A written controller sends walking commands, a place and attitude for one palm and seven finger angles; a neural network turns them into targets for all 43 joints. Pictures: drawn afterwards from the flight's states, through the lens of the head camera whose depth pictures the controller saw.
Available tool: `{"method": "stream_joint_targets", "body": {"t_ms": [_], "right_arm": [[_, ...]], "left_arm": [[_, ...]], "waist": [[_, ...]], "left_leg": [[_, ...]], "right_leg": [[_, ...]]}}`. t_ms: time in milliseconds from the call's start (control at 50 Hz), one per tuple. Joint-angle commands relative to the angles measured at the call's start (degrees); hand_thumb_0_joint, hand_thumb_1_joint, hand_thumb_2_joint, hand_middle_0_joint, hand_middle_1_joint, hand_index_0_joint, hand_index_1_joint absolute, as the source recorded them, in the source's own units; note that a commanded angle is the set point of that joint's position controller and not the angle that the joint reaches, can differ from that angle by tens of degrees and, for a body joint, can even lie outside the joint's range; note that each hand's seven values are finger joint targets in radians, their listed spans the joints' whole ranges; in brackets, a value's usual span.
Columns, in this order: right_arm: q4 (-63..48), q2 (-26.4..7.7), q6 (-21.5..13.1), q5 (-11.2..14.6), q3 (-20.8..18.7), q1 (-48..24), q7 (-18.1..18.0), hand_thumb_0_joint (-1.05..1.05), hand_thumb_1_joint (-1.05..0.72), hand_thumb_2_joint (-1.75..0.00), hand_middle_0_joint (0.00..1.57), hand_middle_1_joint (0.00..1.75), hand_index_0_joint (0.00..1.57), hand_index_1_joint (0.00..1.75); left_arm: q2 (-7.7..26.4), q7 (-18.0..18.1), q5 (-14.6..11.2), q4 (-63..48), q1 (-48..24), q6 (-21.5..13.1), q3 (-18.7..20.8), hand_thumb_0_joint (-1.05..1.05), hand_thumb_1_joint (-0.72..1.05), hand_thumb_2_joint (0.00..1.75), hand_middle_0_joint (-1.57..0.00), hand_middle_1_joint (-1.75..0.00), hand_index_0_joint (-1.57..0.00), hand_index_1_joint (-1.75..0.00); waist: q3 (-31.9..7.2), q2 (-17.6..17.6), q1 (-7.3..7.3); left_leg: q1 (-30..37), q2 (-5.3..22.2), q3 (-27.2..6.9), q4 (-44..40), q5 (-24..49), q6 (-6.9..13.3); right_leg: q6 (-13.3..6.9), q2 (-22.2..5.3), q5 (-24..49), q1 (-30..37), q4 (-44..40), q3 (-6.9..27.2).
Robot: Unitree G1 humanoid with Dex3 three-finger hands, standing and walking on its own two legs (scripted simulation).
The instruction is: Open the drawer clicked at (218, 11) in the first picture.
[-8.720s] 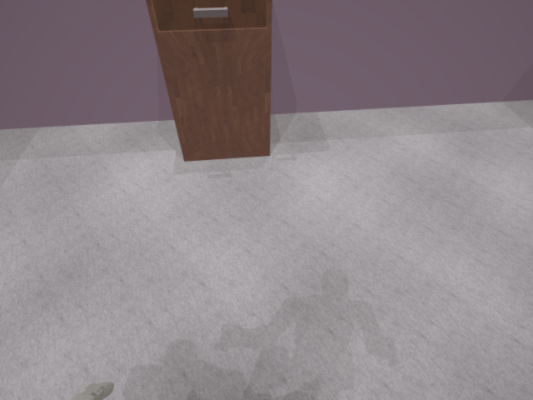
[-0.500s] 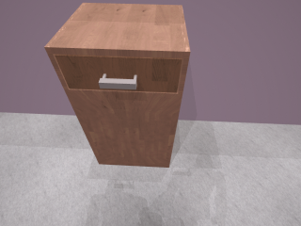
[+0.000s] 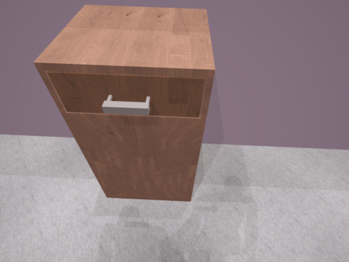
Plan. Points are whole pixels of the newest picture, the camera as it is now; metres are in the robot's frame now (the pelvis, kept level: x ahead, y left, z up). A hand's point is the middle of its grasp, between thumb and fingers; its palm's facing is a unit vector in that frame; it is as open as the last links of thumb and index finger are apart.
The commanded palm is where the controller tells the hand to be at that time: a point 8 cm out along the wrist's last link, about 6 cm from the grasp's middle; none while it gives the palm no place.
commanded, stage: look again from close up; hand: left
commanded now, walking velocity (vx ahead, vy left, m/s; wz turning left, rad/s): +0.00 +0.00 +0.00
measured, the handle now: (127, 103) +0.55 +0.18 +0.03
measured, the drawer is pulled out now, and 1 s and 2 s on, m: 0.00 0.00 0.00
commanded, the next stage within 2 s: raise the hand with hooked fingers in 0.12 s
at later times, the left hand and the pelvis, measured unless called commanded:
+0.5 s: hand (100, 213) +0.22 +0.18 -0.01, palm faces +0.02 -0.44 -0.90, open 7.9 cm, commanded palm +0.14 +0.21 -0.02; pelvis +0.00 -0.01 -0.02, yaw -2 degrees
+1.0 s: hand (87, 200) +0.23 +0.21 +0.03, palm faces +0.07 -0.08 -0.99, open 10.7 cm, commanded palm +0.19 +0.21 +0.08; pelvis -0.03 -0.03 -0.02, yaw +0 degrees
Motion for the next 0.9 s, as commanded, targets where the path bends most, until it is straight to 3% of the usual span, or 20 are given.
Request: {"method": "stream_joint_targets", "body": {"t_ms": [0, 180, 200, 220, 240, 260, 280, 300, 320, 340, 380, 420, 460, 500, 580, 640, 660, 720, 760, 880], "right_arm": [[-0.87, -5.24, -0.90, -0.07, -0.60, 3.37, -0.37, 0.00, -0.90, -0.90, 0.20, 0.30, 0.20, 0.30], [-0.14, -5.53, -0.68, -0.14, -0.56, 3.00, -0.54, 0.00, -0.90, -0.90, 0.20, 0.30, 0.20, 0.30], [-4.49, -7.71, -0.48, 0.81, -1.55, -4.00, -0.03, 0.00, -0.90, -0.90, 0.20, 0.30, 0.20, 0.30], [-24.44, -16.47, -9.22, 3.33, -1.96, -2.48, -2.18, 0.00, -0.90, -0.90, 0.20, 0.30, 0.20, 0.30], [-21.88, -12.03, -14.74, 2.02, -1.59, -5.86, -4.55, 0.00, -0.90, -0.90, 0.20, 0.30, 0.20, 0.30], [-18.49, -10.96, -15.82, 2.75, -2.98, -5.53, -4.84, 0.00, -0.90, -0.90, 0.20, 0.30, 0.20, 0.30], [-18.30, -8.43, -15.50, 3.45, -2.72, -4.96, -4.80, 0.00, -0.90, -0.90, 0.20, 0.30, 0.20, 0.30], [-23.59, -10.98, -15.74, 2.64, -2.79, -8.33, -3.55, 0.00, -0.90, -0.90, 0.20, 0.30, 0.20, 0.30], [-24.94, -12.77, -15.01, 1.17, -3.48, -8.48, -3.07, 0.00, -0.90, -0.90, 0.20, 0.30, 0.20, 0.30], [-27.05, -12.64, -13.87, 0.05, -3.59, -9.67, -2.47, 0.00, -0.90, -0.90, 0.20, 0.30, 0.20, 0.30], [-31.65, -12.31, -10.15, -0.52, -4.26, -10.72, -0.43, 0.00, -0.90, -0.90, 0.20, 0.30, 0.20, 0.30], [-34.77, -12.57, -5.42, -1.54, -5.21, -13.64, 1.84, 0.00, -0.90, -0.90, 0.20, 0.30, 0.20, 0.30], [-37.35, -12.17, -1.42, -1.01, -5.39, -15.90, 4.06, 0.00, -0.90, -0.90, 0.20, 0.30, 0.20, 0.30], [-40.11, -11.74, 0.64, -0.75, -4.41, -18.15, 4.96, 0.00, -0.90, -0.90, 0.20, 0.30, 0.20, 0.30], [-42.37, -10.71, 3.60, -2.82, -4.09, -18.56, 4.49, 0.00, -0.90, -0.90, 0.20, 0.30, 0.20, 0.30], [-41.47, -9.72, 4.30, -3.79, -4.19, -18.13, 2.76, 0.00, -0.90, -0.90, 0.20, 0.30, 0.20, 0.30], [-40.91, -9.54, 4.22, -4.22, -4.19, -17.62, 2.10, 0.00, -0.90, -0.90, 0.20, 0.30, 0.20, 0.30], [-40.27, -9.77, 2.87, -3.99, -4.25, -17.66, 1.24, 0.00, -0.90, -0.90, 0.20, 0.30, 0.20, 0.30], [-39.65, -9.80, 2.75, -4.02, -3.85, -18.44, 1.14, 0.00, -0.90, -0.90, 0.20, 0.30, 0.20, 0.30], [-39.67, -10.00, 5.38, -0.81, -1.88, -20.51, 0.24, 0.00, -0.90, -0.90, 0.20, 0.30, 0.20, 0.30]], "left_arm": [[5.03, 0.40, -0.14, -1.51, 3.97, -0.79, 0.77, 0.00, 0.90, 0.90, -0.20, -0.30, -0.20, -0.30], [5.52, 0.50, -0.09, -1.64, 3.06, -0.59, 1.06, 0.00, 0.90, 0.90, -0.20, -0.30, -0.20, -0.30], [7.30, 3.10, 0.29, 0.59, 8.74, -1.43, 1.64, 0.00, 0.90, 0.90, -0.20, -0.30, -0.20, -0.30], [26.32, 3.65, 9.47, -85.93, -37.41, -10.93, 0.91, 0.00, 0.88, 0.89, -0.20, -0.32, -0.20, -0.32], [23.56, 7.96, 11.00, -70.41, -12.37, -6.08, 4.01, 0.00, 0.85, 0.88, -0.20, -0.33, -0.20, -0.33], [17.01, 11.24, 8.04, -68.03, -8.38, -1.93, 2.07, 0.00, 0.83, 0.87, -0.21, -0.34, -0.21, -0.34], [3.90, 11.27, 9.88, -56.61, 7.58, 3.43, -5.19, 0.00, 0.81, 0.86, -0.21, -0.36, -0.21, -0.36], [7.18, 11.54, 13.09, -69.01, -1.21, 2.99, -4.81, 0.00, 0.78, 0.85, -0.21, -0.37, -0.21, -0.37], [11.41, 12.85, 19.62, -70.47, 1.23, 2.67, -2.55, 0.00, 0.76, 0.84, -0.21, -0.39, -0.21, -0.39], [11.26, 14.37, 24.85, -67.90, 5.49, 3.08, -3.32, 0.00, 0.74, 0.83, -0.21, -0.40, -0.21, -0.40], [8.79, 15.91, 33.69, -64.15, 17.18, 4.92, -4.92, 0.00, 0.69, 0.81, -0.22, -0.43, -0.22, -0.43], [5.91, 16.93, 42.35, -60.66, 27.04, 5.02, -6.76, 0.00, 0.64, 0.79, -0.22, -0.47, -0.22, -0.47], [7.33, 17.26, 48.80, -62.17, 29.96, 3.14, -5.56, 0.00, 0.60, 0.77, -0.22, -0.50, -0.22, -0.50], [13.46, 19.12, 53.57, -67.45, 25.88, 0.28, -1.09, 0.00, 0.55, 0.75, -0.22, -0.53, -0.22, -0.53], [21.28, 25.44, 61.12, -79.13, 9.25, -1.63, 5.06, 0.00, 0.46, 0.71, -0.23, -0.58, -0.23, -0.58], [24.33, 29.60, 62.80, -84.96, -8.37, -3.56, 6.74, 0.00, 0.39, 0.68, -0.24, -0.63, -0.24, -0.63], [25.41, 30.42, 62.59, -87.55, -13.70, -4.71, 6.70, 0.00, 0.36, 0.67, -0.24, -0.64, -0.24, -0.64], [23.33, 29.98, 59.71, -84.50, -14.60, -7.65, 4.10, 0.00, 0.29, 0.64, -0.24, -0.69, -0.24, -0.69], [22.33, 28.30, 57.99, -80.76, -15.49, -7.23, 2.67, 0.00, 0.25, 0.62, -0.25, -0.72, -0.25, -0.72], [23.08, 17.74, 54.78, -68.52, -8.55, 6.00, 1.88, 0.00, 0.11, 0.56, -0.26, -0.81, -0.26, -0.81]], "waist": [[0.07, 1.34, 0.02], [0.59, 0.12, 0.05], [3.07, -4.22, 2.90], [-25.12, 12.87, -2.94], [-22.18, 23.21, 1.24], [-17.14, 17.86, 0.43], [-11.13, 10.05, -0.95], [-6.36, 6.29, -0.10], [-9.89, 4.70, -0.98], [-7.49, 0.41, -0.33], [-8.98, -9.07, 2.85], [-4.36, -15.32, 5.60], [-5.77, -15.40, 7.99], [-10.18, -12.33, 9.06], [-15.97, 0.94, 7.97], [-20.95, 6.03, 4.28], [-20.96, 4.73, 2.79], [-17.17, 4.57, 0.49], [-14.68, 1.03, -0.72], [-15.03, -3.42, 4.44]], "left_leg": [[0.29, 6.60, -5.28, -3.94, 14.85, 1.56], [1.54, 6.88, -4.88, -4.31, 15.98, 1.33], [-3.48, 7.03, -2.39, 8.54, 14.41, -0.81], [10.87, 0.46, -2.15, -0.90, 24.67, 1.79], [15.95, 2.52, -3.50, -2.07, 39.81, 1.61], [11.37, 3.64, -3.92, -0.99, 36.25, -0.89], [6.71, 4.73, -4.14, -1.67, 32.79, 0.12], [3.11, 4.09, -6.00, -0.14, 30.89, 0.08], [2.78, 2.92, -5.03, 2.62, 28.58, 0.28], [-1.40, 1.75, -4.97, 4.53, 25.88, 0.35], [-6.94, 0.53, -3.92, 6.01, 22.08, 0.14], [-14.37, -0.34, -2.27, 6.70, 14.13, -0.45], [-17.55, -0.89, -1.03, 7.62, 13.10, -0.81], [-19.57, -2.11, -0.51, 9.02, 10.94, -0.93], [-18.01, -4.12, -0.78, 12.80, 5.72, 0.01], [-11.15, -4.27, -2.20, 18.47, 5.28, 0.77], [-10.61, -4.22, -3.00, 20.35, 4.10, 1.11], [-10.21, -4.07, -3.81, 22.11, 0.95, 1.36], [-12.18, -3.87, -4.19, 21.53, 0.14, 1.63], [-16.58, -2.87, -2.54, 10.21, 1.59, 0.69]], "right_leg": [[-1.08, -6.36, 15.82, 1.99, -3.25, 6.17], [-1.17, -6.34, 17.16, 2.94, -3.38, 5.85], [2.00, -10.40, 41.96, 2.33, -5.58, 10.31], [-1.81, -3.59, 36.02, 5.52, 0.91, 11.68], [-2.46, -1.53, 19.25, 2.14, 4.68, 5.62], [-1.41, -0.89, 6.76, -3.61, 4.36, 1.91], [-0.23, -0.59, 4.31, -6.99, 4.74, 0.24], [-0.59, -1.24, 7.70, -7.84, 3.43, 0.73], [-1.10, -0.48, 10.57, -9.58, 2.93, 1.74], [-1.43, -0.22, 11.68, -11.25, 3.42, 1.47], [-1.45, 0.46, 11.88, -10.02, 5.27, 2.42], [-1.57, 0.43, 10.17, -10.69, 5.88, 3.60], [-2.12, 0.20, 15.98, -7.79, 7.18, 6.69], [-2.08, -0.46, 15.98, -5.46, 9.41, 8.79], [-2.21, -0.23, 8.85, -9.00, 10.39, 12.99], [-2.51, -1.03, 3.79, -16.58, 9.70, 16.50], [-2.22, -1.03, 1.16, -18.43, 9.02, 16.98], [-1.97, -1.36, -3.08, -21.36, 6.82, 16.64], [-1.46, -1.49, -2.80, -19.85, 4.94, 16.77], [0.67, -2.46, 3.11, -3.11, 2.04, 13.35]]}}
